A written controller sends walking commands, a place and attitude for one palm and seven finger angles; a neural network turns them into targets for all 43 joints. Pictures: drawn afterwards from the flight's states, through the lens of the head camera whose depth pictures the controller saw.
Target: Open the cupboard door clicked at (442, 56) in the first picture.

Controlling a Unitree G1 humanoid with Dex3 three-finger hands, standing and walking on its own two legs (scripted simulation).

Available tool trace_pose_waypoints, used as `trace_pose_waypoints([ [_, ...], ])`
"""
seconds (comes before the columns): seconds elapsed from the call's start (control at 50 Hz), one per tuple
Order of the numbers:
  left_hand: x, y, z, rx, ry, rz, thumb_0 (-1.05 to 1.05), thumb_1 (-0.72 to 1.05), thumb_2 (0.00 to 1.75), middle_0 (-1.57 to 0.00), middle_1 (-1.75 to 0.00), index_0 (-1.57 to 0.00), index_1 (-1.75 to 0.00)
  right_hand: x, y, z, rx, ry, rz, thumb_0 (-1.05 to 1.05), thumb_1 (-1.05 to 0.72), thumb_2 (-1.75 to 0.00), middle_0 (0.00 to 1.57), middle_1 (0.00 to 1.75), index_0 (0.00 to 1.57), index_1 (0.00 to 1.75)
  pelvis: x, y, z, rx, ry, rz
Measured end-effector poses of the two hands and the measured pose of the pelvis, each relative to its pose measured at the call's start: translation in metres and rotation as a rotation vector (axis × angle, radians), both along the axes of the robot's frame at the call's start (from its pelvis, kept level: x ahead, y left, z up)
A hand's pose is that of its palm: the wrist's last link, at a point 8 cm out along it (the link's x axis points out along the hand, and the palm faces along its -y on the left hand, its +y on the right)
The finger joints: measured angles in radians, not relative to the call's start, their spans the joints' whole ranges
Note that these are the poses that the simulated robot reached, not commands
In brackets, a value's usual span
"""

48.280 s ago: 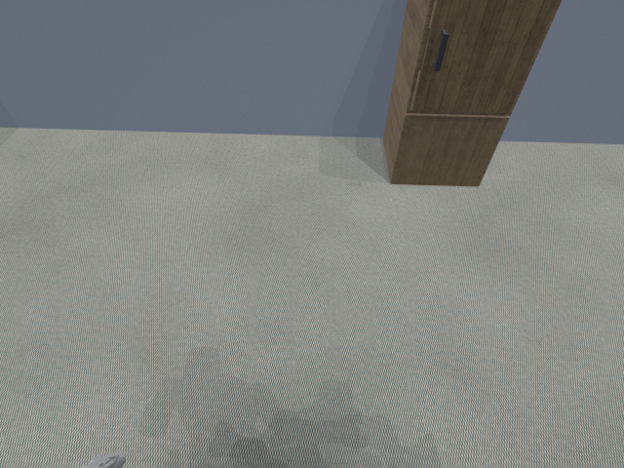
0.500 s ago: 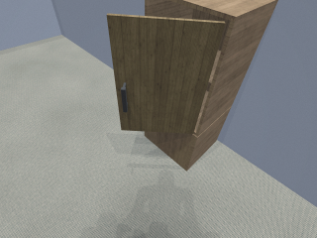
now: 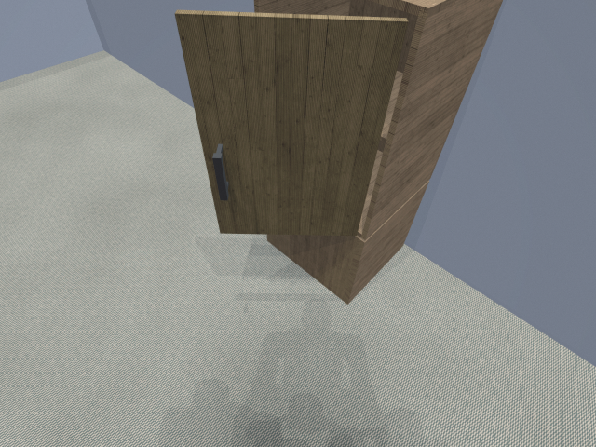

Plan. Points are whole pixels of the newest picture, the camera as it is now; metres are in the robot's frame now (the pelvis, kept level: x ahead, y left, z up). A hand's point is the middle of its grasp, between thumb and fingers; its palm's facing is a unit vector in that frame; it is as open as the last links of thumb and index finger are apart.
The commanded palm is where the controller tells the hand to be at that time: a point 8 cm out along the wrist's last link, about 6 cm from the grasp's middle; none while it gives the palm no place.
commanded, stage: come to a stop and stand still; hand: left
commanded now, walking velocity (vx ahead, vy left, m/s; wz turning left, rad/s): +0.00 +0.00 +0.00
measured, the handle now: (222, 172) +0.70 +0.22 -0.09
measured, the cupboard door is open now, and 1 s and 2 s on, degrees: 43 43 43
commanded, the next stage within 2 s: look again from close up in 0.62 s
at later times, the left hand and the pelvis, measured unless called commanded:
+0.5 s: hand out of the picture +0.02 +0.15 -0.17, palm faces +0.02 -0.98 -0.17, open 7.4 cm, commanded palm none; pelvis +0.02 -0.01 +0.00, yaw +0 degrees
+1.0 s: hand out of the picture +0.03 +0.14 -0.17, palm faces +0.03 -0.99 -0.17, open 7.4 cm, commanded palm none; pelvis +0.04 -0.02 +0.00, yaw +0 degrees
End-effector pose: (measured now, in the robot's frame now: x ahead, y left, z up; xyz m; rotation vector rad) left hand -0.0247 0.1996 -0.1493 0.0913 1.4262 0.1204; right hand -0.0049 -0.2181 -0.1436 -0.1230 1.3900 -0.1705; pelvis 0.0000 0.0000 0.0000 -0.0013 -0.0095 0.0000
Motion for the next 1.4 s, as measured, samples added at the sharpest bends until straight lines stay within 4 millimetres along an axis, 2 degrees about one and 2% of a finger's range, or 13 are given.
trace_pose_waypoints([
  [0.2,0.015,-0.004,0.001,0.01,-0.021,-0.005,0.01,0.91,0.9,-0.2,-0.3,-0.2,-0.3,0.019,-0.008,0.001,-0.008,-0.024,0.014,0.01,-0.93,-0.9,0.2,0.29,0.2,0.29,0.009,-0.006,0.001,0.003,-0.006,-0.002],
  [0.6,0.042,0.0,0.005,0.04,-0.033,-0.013,0.01,0.91,0.9,-0.2,-0.3,-0.2,-0.3,0.026,-0.009,-0.002,0.01,0.018,0.013,0.01,-0.92,-0.9,0.2,0.29,0.2,0.29,0.028,-0.012,0.002,0.008,-0.001,-0.003],
  [1.4,0.05,-0.015,0.005,0.033,-0.019,0.002,0.01,0.91,0.9,-0.2,-0.3,-0.2,-0.3,0.045,-0.021,-0.002,0.004,0.014,0.021,0.01,-0.92,-0.9,0.2,0.29,0.2,0.29,0.046,-0.024,0.002,0.012,-0.001,-0.002],
])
